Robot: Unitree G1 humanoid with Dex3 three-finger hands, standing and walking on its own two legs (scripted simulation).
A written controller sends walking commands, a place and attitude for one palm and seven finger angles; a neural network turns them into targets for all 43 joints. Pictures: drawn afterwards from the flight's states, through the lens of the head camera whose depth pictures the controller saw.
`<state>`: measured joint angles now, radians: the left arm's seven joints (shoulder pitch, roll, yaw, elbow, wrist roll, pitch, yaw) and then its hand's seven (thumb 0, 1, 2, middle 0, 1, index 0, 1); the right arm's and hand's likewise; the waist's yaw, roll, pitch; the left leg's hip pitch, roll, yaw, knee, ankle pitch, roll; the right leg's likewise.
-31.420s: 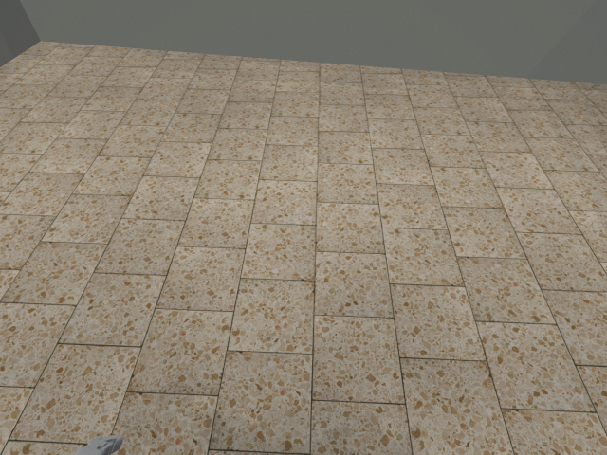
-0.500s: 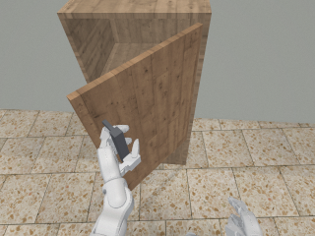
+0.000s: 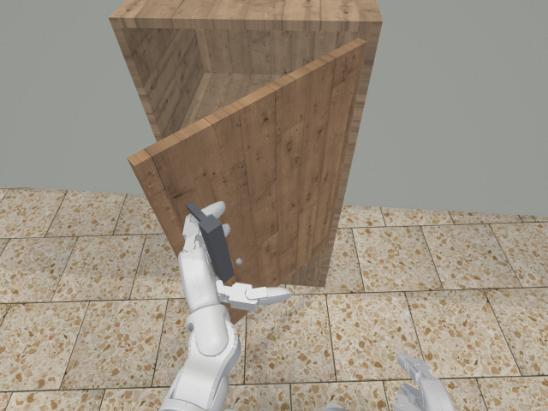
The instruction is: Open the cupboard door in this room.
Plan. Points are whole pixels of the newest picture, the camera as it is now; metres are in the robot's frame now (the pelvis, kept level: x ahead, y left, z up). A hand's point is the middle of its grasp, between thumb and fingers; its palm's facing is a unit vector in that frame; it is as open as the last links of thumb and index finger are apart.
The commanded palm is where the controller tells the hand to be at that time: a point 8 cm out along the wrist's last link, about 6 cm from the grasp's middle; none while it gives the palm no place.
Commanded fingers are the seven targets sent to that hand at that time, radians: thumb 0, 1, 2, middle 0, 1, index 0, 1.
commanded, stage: open thumb and fingers to let go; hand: left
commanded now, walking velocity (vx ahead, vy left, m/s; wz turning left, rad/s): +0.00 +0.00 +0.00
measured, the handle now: (210, 243) +0.35 +0.12 +0.06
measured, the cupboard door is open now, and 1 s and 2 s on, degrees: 48 51 51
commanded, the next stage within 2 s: slide the hand sideways off the handle in 0.08 s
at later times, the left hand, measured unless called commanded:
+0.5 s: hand (239, 291) +0.27 +0.06 +0.06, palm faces -0.16 -0.99 +0.02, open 16.1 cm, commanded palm +0.24 +0.12 +0.06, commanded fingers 0.00 -0.50 0.30 -0.15 -0.30 -0.15 -0.30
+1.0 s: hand (203, 324) +0.22 +0.10 +0.06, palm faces -0.08 -1.00 -0.02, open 16.1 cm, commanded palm +0.19 +0.17 +0.06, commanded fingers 0.00 -0.50 0.30 -0.15 -0.30 -0.15 -0.30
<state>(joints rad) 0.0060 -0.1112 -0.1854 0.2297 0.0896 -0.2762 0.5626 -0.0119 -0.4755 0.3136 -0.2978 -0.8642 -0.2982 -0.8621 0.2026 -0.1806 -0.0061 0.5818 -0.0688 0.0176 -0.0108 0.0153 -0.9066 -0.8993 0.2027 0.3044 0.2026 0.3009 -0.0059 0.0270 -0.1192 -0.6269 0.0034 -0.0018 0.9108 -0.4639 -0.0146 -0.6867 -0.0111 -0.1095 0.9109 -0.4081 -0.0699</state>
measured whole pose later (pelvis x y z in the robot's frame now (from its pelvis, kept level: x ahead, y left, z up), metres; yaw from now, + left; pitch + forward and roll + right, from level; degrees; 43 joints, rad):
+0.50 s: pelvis -0.01 +0.03 +0.00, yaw -1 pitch +9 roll +0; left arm 0.08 0.02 -0.24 0.13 -0.05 -0.26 0.07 -0.02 -0.50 0.30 -0.19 -0.34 -0.18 -0.34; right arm 0.24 -0.21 0.03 0.49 -0.01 -0.06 -0.01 0.02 -0.91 -0.90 0.20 0.30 0.20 0.30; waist -0.01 0.03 -0.09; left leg -0.62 -0.02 0.03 0.93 -0.47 0.02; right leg -0.68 -0.03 -0.08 0.92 -0.40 -0.03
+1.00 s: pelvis +0.01 +0.02 -0.01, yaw -1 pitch +11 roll +0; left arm 0.44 0.10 -0.16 -0.19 -0.06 -0.30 -0.01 -0.02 -0.50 0.30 -0.19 -0.32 -0.19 -0.32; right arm 0.25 -0.21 0.02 0.42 0.00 -0.07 -0.01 0.02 -0.91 -0.90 0.20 0.30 0.20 0.30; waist 0.00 0.03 -0.11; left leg -0.67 0.00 0.01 1.00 -0.53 0.01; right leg -0.72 -0.02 -0.09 0.99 -0.45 -0.05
